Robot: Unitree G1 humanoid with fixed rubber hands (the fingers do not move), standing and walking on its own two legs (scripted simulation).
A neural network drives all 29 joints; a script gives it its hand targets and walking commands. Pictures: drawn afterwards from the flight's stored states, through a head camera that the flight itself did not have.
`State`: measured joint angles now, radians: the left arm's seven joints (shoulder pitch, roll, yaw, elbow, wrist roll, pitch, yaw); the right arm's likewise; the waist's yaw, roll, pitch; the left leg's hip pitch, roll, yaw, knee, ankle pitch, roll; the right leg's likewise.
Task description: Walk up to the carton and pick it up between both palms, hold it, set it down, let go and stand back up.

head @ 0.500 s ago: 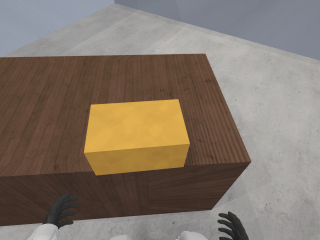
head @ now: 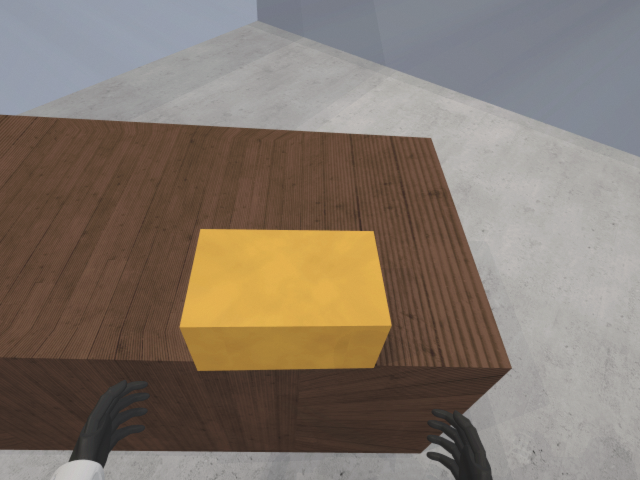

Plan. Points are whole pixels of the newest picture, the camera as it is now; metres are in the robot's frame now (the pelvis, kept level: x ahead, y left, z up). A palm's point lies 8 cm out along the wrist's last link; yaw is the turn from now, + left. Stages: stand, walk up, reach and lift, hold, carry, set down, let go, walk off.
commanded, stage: reach and lift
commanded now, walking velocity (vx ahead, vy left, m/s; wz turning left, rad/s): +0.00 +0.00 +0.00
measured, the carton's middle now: (287, 299) +0.41 +0.05 -0.08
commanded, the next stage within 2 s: none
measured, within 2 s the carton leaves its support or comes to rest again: neither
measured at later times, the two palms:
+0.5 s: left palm (80, 425) +0.19 +0.29 -0.04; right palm (476, 445) +0.18 -0.20 -0.05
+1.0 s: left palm (90, 351) +0.27 +0.29 +0.00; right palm (474, 373) +0.26 -0.20 -0.01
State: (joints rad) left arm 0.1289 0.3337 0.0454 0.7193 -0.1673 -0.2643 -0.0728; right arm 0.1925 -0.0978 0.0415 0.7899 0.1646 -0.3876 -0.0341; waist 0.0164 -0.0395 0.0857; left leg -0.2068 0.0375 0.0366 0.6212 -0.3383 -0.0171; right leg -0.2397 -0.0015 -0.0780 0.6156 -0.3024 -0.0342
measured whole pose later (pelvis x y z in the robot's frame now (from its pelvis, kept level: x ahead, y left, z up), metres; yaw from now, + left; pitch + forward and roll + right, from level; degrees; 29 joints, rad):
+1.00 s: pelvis +0.00 +0.02 +0.00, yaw -1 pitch +1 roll -1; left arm -0.17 0.37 -0.06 0.84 -0.40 -0.37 -0.04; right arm -0.11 -0.28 0.11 0.81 0.39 -0.41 0.01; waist 0.03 0.00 -0.01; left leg -0.32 0.01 0.04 0.64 -0.34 0.02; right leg -0.35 -0.01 -0.03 0.62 -0.29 0.00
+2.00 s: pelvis +0.01 +0.02 +0.00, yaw +0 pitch +13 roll -1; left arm -0.79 0.43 -0.05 1.17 -0.37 -0.15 -0.07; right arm -0.69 -0.39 0.17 1.05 0.50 -0.14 -0.03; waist 0.03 0.00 -0.14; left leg -0.54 0.03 0.01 0.60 -0.29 0.00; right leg -0.54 0.02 -0.05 0.53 -0.21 -0.01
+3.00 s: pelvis -0.02 +0.02 -0.07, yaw -1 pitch +27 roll -2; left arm -0.81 0.32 -0.11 1.32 -0.38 -0.42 -0.03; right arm -0.76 -0.27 0.16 1.22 0.43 -0.40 -0.03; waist 0.02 0.03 -0.27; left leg -1.10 0.02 0.00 1.08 -0.45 0.02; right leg -1.11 0.00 -0.05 1.01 -0.37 0.00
